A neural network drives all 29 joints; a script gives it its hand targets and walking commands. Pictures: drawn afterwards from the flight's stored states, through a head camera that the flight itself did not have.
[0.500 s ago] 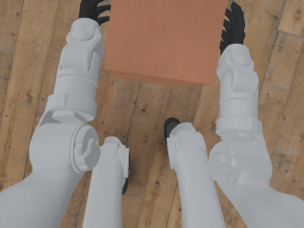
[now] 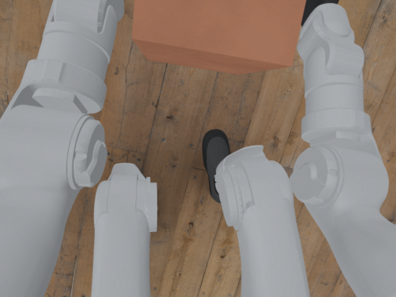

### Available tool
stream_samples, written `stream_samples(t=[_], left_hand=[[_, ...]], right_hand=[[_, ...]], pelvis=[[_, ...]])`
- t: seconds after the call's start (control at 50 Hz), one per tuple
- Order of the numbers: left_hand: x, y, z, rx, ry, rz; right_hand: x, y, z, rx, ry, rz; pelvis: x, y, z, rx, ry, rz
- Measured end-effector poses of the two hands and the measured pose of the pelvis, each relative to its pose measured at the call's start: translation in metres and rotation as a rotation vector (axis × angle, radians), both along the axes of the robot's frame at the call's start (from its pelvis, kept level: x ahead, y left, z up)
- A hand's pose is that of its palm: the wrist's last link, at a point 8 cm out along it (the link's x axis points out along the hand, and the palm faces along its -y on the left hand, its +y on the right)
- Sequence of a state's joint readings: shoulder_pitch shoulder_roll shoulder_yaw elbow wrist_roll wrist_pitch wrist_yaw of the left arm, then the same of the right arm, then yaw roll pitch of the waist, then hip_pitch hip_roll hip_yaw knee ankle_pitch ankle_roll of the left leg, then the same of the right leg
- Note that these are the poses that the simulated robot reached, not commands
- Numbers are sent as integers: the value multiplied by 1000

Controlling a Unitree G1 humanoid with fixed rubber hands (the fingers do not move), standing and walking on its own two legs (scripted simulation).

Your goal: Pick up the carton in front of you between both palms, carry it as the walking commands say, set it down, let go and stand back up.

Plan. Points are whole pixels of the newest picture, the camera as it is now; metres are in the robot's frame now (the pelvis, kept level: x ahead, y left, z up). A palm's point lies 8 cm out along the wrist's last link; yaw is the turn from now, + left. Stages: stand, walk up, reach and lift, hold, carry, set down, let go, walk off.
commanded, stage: set down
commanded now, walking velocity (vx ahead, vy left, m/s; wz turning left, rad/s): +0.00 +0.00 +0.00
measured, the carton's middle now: (210, 0) +0.55 -0.12 -0.24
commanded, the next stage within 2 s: none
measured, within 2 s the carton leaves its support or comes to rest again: rests again in 0.86 s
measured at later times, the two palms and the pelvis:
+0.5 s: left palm out of the picture +0.58 +0.03 -0.20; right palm (311, 13) +0.50 -0.26 -0.18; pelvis +0.00 +0.00 +0.00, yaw +0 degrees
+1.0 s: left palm out of the picture +0.58 +0.03 -0.20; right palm (311, 19) +0.50 -0.27 -0.20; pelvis +0.00 +0.00 -0.01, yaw -1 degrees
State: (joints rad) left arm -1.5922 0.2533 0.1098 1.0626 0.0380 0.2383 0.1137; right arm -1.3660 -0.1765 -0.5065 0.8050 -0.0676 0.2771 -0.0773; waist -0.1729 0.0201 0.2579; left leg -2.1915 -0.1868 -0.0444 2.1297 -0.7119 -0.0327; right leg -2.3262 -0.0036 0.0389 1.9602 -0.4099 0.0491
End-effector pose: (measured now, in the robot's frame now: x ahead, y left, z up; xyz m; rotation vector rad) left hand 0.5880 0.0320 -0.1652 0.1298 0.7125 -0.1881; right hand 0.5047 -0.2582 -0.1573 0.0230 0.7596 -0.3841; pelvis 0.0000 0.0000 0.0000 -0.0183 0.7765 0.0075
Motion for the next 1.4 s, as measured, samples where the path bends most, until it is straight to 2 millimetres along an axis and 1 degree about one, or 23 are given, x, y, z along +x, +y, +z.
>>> stream_samples(t=[0.12, 0.22, 0.34, 0.44, 0.56, 0.74, 0.96, 1.04, 1.1, 1.18, 1.24, 1.28, 1.34, 1.4], left_hand=[[-1, 10, -7, 5, -2, 7], [-4, 14, -13, 27, 23, 2], [-8, 6, -21, 17, 50, -17], [-10, -1, -28, -2, 49, -23], [-10, 0, -34, -35, 42, -26], [-12, -1, -36, -55, 32, -44], [-10, -3, -38, -79, 19, -71], [-11, -2, -41, -60, -4, -92], [-13, 8, -48, -17, -14, -81], [-9, 36, -53, 37, -19, -34], [-4, 53, -49, 70, -29, -14], [-1, 58, -42, 80, -39, -11], [6, 55, -30, 61, -54, -3], [11, 46, -16, 45, -77, -7]], right_hand=[[5, 8, -3, 8, -2, 15], [-1, 12, -10, 36, 22, 22], [-8, 4, -18, 25, 51, 28], [-7, -5, -22, 11, 49, 27], [-1, -8, -26, 4, 45, 33], [-4, -11, -30, 7, 42, 41], [-9, -14, -38, 13, 58, 40], [-11, -14, -40, 8, 52, 31], [-15, -15, -47, -13, 57, 3], [-13, -19, -52, -13, 28, -31], [-11, -19, -56, 6, 16, -34], [-11, -19, -57, 20, 14, -37], [-7, -22, -53, 18, -9, -35], [-2, -26, -40, 13, -54, -37]], pelvis=[[0, 6, -6, -16, 10, 13], [0, 10, -6, -25, 12, 17], [1, 10, -3, -22, 16, 23], [1, 7, -2, -16, 5, 22], [2, 1, -6, -11, -15, 16], [0, -1, -13, -17, -46, 11], [0, 2, -15, -28, -69, 8], [-1, 3, -15, -31, -80, 7], [-3, 2, -16, -32, -87, 13], [-7, -3, -20, -30, -99, 25], [-9, -8, -23, -22, -111, 34], [-10, -11, -25, -17, -119, 38], [-13, -15, -25, -13, -125, 42], [-16, -18, -23, -12, -129, 38]])
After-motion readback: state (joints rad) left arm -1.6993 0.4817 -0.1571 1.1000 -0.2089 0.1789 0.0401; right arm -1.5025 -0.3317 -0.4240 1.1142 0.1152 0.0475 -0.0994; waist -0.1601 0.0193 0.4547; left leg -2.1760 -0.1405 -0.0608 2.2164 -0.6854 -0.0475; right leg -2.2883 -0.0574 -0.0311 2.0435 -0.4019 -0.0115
